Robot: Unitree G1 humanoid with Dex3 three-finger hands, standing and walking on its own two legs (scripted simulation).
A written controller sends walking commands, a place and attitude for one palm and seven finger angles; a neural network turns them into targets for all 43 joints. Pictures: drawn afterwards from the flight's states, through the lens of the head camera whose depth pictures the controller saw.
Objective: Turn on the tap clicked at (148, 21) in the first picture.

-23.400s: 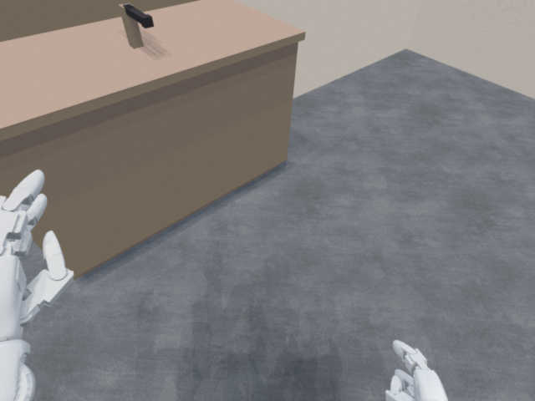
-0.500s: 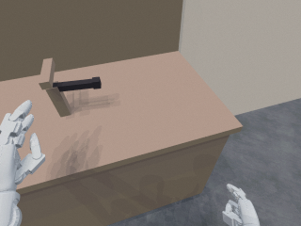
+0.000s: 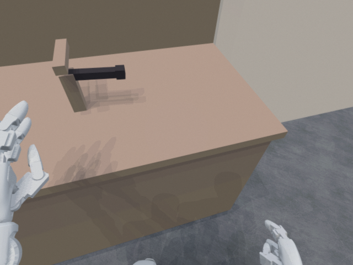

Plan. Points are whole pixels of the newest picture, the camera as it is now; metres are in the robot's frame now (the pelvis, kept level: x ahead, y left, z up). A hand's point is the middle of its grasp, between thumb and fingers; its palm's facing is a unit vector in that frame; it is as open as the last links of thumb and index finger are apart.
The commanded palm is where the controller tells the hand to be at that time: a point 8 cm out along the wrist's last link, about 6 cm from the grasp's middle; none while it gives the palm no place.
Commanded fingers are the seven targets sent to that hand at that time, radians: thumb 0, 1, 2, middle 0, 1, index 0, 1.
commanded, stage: step back with the hand held close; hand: left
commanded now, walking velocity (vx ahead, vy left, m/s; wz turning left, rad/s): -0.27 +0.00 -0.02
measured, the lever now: (120, 72) +0.57 +0.20 +0.13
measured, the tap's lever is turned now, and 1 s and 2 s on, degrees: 82 82 82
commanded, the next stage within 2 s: stop stepping back and stand still in 0.62 s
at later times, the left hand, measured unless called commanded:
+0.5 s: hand (30, 214) +0.15 +0.22 +0.19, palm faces +0.36 -0.86 -0.37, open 7.4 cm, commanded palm +0.09 +0.26 +0.19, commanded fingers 0.00 0.90 0.90 -0.20 -0.30 -0.20 -0.30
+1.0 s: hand out of the picture +0.00 +0.17 +0.17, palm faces +0.39 -0.84 -0.37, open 7.4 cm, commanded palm -0.05 +0.22 +0.19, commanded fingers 0.00 0.90 0.90 -0.20 -0.30 -0.20 -0.30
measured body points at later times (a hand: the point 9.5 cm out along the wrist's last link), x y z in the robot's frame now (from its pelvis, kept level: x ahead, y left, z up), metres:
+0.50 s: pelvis -0.06 -0.02 +0.02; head -0.04 +0.00 +0.47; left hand +0.13 +0.26 +0.21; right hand +0.11 -0.25 -0.06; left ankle -0.06 +0.09 -0.69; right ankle -0.04 -0.14 -0.72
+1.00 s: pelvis -0.21 -0.06 +0.01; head -0.22 -0.07 +0.46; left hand -0.03 +0.22 +0.19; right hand -0.07 -0.31 -0.09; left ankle -0.25 +0.08 -0.65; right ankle -0.10 -0.15 -0.72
